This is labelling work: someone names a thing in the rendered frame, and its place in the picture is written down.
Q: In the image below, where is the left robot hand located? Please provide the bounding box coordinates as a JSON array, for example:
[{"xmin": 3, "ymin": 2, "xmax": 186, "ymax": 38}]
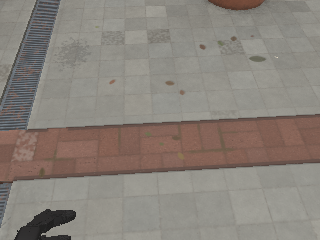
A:
[{"xmin": 15, "ymin": 209, "xmax": 77, "ymax": 240}]

